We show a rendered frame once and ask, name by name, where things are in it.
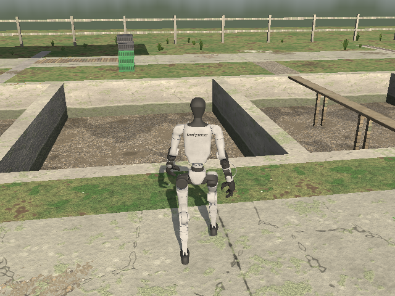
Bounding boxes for robot right upper arm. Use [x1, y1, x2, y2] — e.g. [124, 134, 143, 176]
[210, 125, 226, 160]

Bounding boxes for left robot hand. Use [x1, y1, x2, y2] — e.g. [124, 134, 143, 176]
[166, 165, 180, 176]

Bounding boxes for right robot hand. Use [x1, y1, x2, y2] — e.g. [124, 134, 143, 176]
[221, 180, 235, 198]

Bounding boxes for humanoid robot head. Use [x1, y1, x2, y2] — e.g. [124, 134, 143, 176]
[187, 97, 208, 127]

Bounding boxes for robot left upper arm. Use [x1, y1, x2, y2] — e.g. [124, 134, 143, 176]
[169, 124, 185, 156]

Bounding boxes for right robot forearm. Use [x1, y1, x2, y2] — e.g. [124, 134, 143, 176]
[220, 151, 233, 182]

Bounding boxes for left robot forearm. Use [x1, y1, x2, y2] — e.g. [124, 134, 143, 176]
[166, 147, 176, 168]

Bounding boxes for left robot thigh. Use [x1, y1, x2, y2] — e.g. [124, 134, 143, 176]
[176, 173, 189, 224]

